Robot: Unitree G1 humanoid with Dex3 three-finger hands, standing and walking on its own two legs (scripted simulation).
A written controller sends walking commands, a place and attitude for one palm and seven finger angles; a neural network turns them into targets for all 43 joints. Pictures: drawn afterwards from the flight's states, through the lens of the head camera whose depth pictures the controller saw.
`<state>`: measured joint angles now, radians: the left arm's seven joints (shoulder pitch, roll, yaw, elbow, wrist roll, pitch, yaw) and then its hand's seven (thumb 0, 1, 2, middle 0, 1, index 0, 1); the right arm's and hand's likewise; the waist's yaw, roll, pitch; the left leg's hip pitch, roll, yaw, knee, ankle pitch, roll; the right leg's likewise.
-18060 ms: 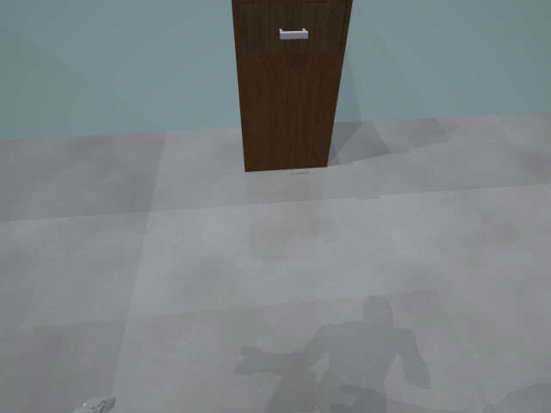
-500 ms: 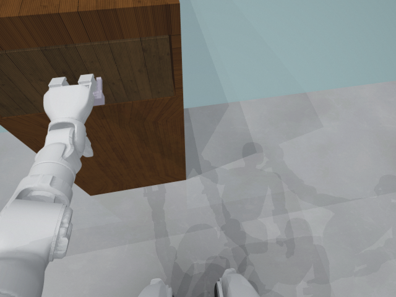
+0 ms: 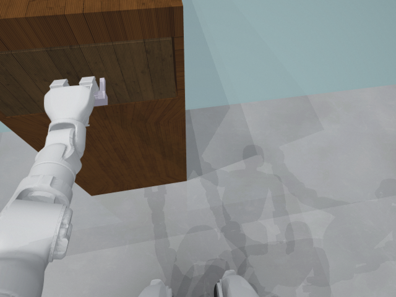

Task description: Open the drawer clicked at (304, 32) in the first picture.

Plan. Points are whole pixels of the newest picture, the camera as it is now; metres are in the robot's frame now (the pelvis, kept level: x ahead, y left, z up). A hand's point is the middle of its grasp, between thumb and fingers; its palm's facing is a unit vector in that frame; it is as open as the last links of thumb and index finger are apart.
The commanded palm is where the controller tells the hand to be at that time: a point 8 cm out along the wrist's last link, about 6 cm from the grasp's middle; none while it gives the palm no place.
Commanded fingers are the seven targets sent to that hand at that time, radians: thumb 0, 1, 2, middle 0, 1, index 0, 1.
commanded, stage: close the thumb around the handle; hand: left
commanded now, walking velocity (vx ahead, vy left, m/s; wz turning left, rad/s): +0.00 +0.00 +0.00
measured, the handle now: (80, 92) +0.55 +0.23 +0.03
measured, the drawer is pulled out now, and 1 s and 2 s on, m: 0.00 0.07 0.21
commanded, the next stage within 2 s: pull the drawer open in 0.10 s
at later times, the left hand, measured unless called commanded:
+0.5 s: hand (82, 125) +0.48 +0.22 +0.01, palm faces -0.05 -0.01 -1.00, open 5.7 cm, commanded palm +0.44 +0.21 +0.06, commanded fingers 0.00 0.90 0.90 -0.40 -1.35 -0.40 -1.35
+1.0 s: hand (81, 148) +0.42 +0.22 +0.01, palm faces -0.02 -0.02 -1.00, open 5.7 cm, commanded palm +0.38 +0.21 +0.06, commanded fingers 0.00 0.90 0.90 -0.40 -1.35 -0.40 -1.35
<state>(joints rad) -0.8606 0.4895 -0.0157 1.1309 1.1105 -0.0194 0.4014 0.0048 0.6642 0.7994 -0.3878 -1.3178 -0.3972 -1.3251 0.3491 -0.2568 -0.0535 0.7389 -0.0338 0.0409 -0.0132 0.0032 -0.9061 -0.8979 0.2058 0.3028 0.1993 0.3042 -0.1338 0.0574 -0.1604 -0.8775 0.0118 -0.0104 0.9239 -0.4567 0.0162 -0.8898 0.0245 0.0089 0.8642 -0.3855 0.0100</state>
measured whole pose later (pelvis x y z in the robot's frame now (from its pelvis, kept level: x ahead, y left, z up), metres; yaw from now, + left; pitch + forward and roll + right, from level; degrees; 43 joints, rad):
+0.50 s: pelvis +0.01 +0.00 +0.01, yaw -1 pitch +22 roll -2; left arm -0.76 0.45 -0.03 1.05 1.08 0.01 0.39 0.02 0.72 0.80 -0.35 -1.34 -0.37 -1.35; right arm 0.38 -0.25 -0.06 0.74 -0.03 0.05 -0.01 0.00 -0.91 -0.90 0.21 0.30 0.20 0.30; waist -0.11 0.06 -0.17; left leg -0.82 0.02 0.00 0.89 -0.45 0.02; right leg -0.84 0.03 0.02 0.83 -0.38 0.01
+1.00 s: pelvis +0.02 -0.01 +0.02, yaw +0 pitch +18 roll -1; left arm -0.51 0.36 -0.07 0.83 1.09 0.03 0.44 0.02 0.73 0.82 -0.34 -1.35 -0.36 -1.35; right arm 0.27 -0.24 -0.07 0.69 -0.01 0.06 -0.01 0.01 -0.91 -0.90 0.20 0.30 0.20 0.30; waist -0.04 0.05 -0.16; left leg -0.69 0.01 0.00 0.82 -0.44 0.01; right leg -0.71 0.02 0.02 0.78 -0.38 0.00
